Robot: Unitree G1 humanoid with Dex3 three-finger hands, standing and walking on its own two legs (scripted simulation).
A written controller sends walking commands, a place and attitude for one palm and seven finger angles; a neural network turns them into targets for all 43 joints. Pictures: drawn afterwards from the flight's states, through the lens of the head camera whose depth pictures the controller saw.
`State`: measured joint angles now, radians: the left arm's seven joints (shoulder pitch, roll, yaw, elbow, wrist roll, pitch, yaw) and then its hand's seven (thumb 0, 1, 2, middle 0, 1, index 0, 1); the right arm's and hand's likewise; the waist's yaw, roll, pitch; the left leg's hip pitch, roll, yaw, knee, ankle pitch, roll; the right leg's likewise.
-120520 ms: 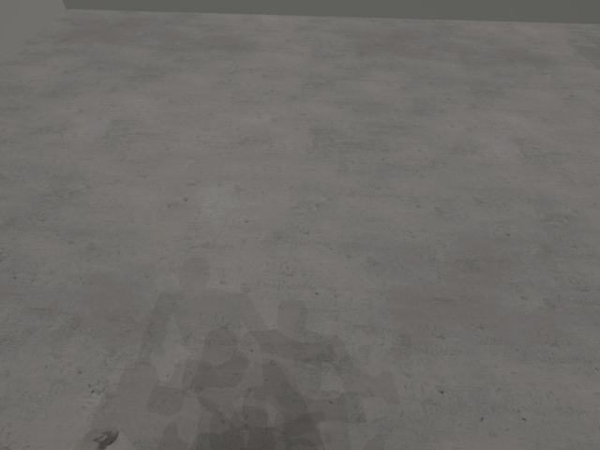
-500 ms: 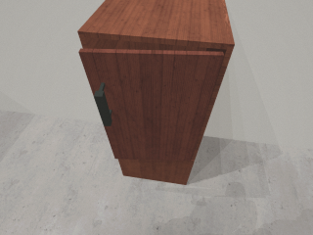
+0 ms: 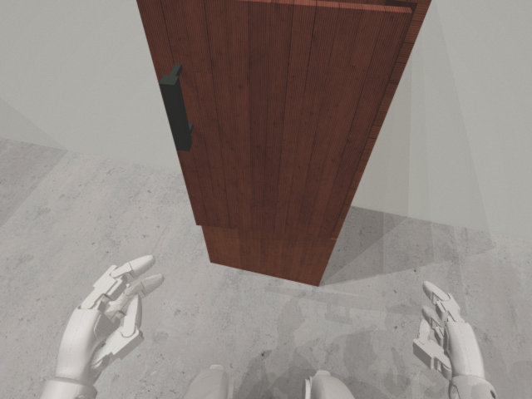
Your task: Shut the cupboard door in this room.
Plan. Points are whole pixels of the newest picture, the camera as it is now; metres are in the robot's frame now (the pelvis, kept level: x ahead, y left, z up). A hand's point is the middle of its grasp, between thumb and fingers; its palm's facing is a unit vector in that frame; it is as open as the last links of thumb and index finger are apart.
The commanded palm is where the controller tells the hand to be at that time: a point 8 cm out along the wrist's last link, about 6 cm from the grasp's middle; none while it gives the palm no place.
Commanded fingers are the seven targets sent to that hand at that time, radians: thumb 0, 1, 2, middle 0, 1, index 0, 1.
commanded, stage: raise the hand and make a fist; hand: left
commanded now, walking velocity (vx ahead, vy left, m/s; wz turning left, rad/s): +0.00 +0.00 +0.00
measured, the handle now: (180, 108) +0.55 +0.20 +0.12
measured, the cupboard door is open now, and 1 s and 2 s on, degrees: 7 7 7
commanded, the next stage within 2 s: bring the fist close to the handle in 1.54 s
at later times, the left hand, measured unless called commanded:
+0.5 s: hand (109, 310) +0.21 +0.21 +0.07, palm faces +0.01 -1.00 -0.05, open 4.0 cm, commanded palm +0.18 +0.26 +0.08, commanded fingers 0.00 0.90 0.90 -1.01 -1.18 -1.01 -1.18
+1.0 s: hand (106, 273) +0.24 +0.22 +0.11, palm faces +0.00 -1.00 -0.06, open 3.1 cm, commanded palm +0.22 +0.27 +0.11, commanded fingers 0.00 0.90 0.90 -1.30 -1.50 -1.30 -1.50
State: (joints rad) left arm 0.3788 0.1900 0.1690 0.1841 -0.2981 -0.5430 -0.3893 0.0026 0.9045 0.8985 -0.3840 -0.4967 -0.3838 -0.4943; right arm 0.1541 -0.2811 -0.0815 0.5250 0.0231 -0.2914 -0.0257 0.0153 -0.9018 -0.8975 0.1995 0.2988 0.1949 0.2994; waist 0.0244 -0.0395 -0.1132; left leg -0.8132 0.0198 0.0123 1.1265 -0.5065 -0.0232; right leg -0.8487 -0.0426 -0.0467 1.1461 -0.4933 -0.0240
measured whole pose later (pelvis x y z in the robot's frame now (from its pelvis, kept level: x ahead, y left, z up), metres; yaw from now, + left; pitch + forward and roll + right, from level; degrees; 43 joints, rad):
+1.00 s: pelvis +0.03 +0.03 +0.03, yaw +1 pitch +8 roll -2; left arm 0.39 0.26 0.15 -0.15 -0.27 -0.24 -0.24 0.01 0.90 0.90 -1.26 -1.45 -1.26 -1.45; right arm 0.26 -0.23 0.06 0.46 0.02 -0.20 -0.06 0.02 -0.90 -0.90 0.20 0.30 0.20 0.30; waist 0.02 0.03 -0.09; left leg -0.65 0.01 -0.02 1.00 -0.49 0.01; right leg -0.64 -0.04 -0.08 0.94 -0.45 0.01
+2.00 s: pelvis +0.02 +0.01 +0.04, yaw +1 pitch +7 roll +0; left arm 0.03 0.24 0.14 0.14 -0.25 -0.21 -0.23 0.01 0.90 0.90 -1.31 -1.50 -1.30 -1.50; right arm 0.26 -0.25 0.04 0.56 0.03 -0.20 -0.07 0.02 -0.90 -0.90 0.20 0.30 0.20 0.30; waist -0.01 0.04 -0.07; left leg -0.59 0.01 0.00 0.90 -0.44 0.00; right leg -0.60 -0.04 -0.06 0.88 -0.41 0.00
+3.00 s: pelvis +0.02 +0.02 +0.04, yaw -2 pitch +12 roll +0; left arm -0.54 0.28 0.26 0.82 -0.17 -0.38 -0.18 0.01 0.90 0.90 -1.30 -1.50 -1.30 -1.50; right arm 0.36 -0.26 0.00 0.63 0.02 -0.02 -0.03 0.01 -0.90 -0.90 0.20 0.30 0.20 0.30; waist -0.07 0.02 -0.07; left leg -0.67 0.03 0.03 0.88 -0.42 0.00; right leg -0.70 -0.02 -0.02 0.86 -0.37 0.00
